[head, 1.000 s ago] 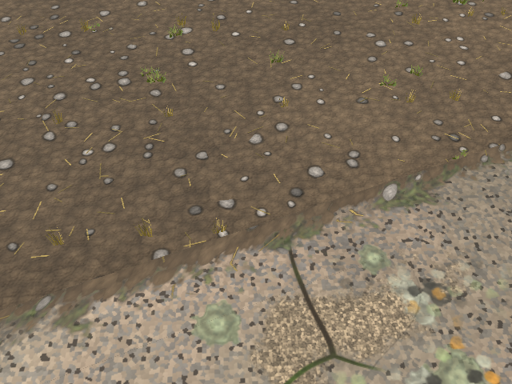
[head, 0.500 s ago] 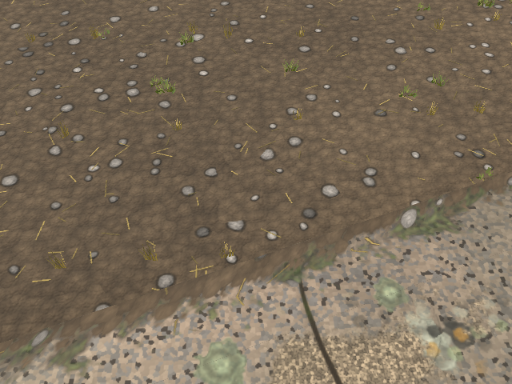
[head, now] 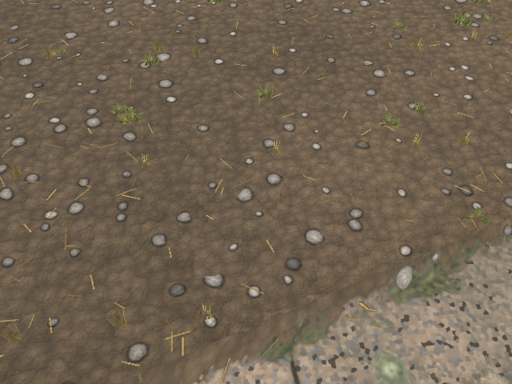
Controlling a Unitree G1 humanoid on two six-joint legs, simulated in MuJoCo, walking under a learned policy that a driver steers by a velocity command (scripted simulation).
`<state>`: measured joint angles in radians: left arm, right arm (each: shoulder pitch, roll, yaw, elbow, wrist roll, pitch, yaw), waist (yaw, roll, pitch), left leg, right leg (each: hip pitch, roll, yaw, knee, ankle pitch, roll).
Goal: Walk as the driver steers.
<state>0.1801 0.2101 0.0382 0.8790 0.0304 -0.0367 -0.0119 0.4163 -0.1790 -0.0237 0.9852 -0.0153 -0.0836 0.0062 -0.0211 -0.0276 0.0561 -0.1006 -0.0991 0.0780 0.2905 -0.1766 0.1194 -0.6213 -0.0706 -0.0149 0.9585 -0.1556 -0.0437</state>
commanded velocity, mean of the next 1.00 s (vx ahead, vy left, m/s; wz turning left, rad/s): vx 0.34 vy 0.00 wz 0.00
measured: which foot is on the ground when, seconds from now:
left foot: down 0.00-0.22, up 0.24-0.66, down 0.68-1.00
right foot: up 0.00-0.18, down 0.20-0.68, up 0.70-1.00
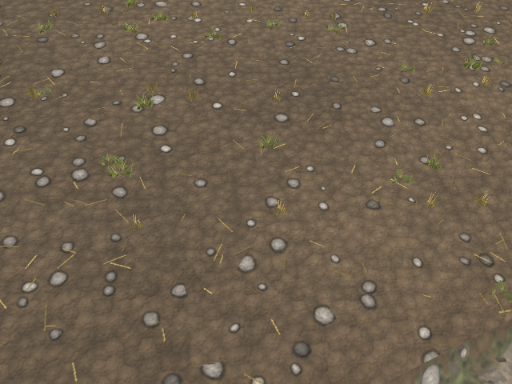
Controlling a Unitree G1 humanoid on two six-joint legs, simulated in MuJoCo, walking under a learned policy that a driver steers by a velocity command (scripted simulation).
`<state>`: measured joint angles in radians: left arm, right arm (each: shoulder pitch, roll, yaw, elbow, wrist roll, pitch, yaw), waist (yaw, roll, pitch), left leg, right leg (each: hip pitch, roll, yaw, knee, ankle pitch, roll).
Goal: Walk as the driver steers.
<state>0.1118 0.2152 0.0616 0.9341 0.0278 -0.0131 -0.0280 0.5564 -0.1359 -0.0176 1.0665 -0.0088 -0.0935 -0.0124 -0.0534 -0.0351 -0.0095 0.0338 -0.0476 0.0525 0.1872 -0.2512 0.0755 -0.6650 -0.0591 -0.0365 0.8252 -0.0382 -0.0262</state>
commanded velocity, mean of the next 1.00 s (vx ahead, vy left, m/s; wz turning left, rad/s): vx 0.50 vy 0.00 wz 0.33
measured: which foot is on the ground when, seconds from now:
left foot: down 0.00-0.20, up 0.22-0.90, down 0.92-1.00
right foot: up 0.00-0.16, down 0.18-0.90, up 0.92-1.00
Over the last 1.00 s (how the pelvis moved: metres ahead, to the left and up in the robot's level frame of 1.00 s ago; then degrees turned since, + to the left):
0.27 0.04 0.00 1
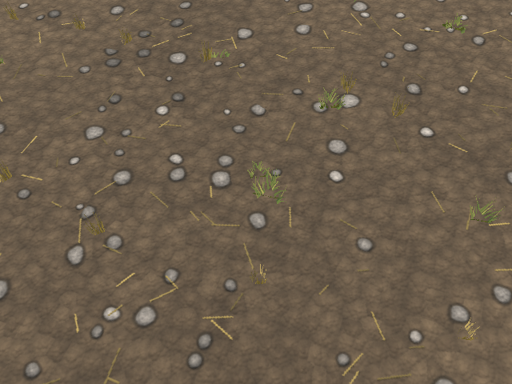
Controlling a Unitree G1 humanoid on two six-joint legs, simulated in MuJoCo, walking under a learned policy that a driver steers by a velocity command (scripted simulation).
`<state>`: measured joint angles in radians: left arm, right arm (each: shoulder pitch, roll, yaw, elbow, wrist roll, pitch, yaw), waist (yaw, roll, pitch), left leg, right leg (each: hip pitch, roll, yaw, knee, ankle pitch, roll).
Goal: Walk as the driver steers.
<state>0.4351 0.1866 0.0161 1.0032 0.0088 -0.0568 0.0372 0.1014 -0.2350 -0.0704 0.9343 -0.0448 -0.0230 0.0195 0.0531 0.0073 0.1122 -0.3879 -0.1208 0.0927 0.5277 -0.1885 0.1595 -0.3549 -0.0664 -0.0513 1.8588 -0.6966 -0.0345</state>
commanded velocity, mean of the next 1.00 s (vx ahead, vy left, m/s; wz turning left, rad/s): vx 0.50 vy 0.00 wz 0.24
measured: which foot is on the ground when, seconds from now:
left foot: down 0.00-0.30, up 0.32-0.76, down 0.78-1.00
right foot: up 0.00-0.28, down 0.30-0.78, up 0.80-1.00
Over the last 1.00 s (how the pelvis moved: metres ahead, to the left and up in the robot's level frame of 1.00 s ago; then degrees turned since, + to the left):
0.57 0.05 -0.21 21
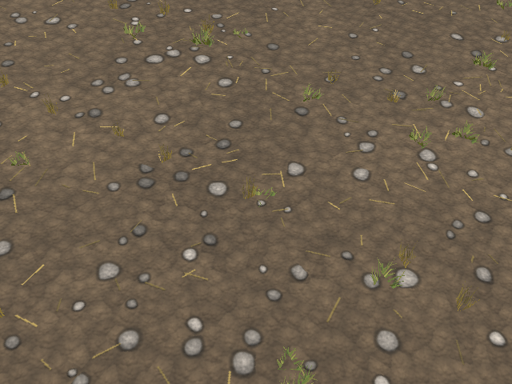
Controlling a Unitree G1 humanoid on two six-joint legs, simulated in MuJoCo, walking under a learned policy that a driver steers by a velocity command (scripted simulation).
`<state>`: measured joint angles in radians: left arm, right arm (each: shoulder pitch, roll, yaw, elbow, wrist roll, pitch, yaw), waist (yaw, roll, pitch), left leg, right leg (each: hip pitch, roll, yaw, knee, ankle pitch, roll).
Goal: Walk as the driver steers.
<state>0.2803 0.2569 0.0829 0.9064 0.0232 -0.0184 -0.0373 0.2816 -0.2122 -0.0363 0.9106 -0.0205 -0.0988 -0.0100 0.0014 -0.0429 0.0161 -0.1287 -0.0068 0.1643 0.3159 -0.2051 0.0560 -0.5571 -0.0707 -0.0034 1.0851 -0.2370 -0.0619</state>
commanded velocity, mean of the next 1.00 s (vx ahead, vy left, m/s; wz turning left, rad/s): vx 0.50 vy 0.00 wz -0.56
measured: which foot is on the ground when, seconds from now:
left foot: down 0.00-0.30, up 0.32-0.82, down 0.84-1.00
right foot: up 0.00-0.28, down 0.30-0.84, up 0.86-1.00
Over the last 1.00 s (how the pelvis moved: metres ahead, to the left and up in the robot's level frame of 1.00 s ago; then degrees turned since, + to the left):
0.47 0.07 0.02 12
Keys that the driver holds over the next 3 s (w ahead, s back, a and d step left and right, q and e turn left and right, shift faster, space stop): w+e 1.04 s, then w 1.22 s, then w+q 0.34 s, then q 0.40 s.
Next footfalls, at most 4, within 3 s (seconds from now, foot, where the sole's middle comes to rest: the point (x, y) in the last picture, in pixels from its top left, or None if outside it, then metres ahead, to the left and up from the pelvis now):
0.30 right None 0.29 -0.13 -0.78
0.84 left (280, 336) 0.63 -0.07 -0.78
1.34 right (397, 318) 0.69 -0.40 -0.78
1.88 left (401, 220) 1.04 -0.48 -0.78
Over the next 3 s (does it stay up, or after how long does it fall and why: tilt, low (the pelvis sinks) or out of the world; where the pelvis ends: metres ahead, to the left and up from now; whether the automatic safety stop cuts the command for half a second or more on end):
stays up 1.25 -0.77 -0.03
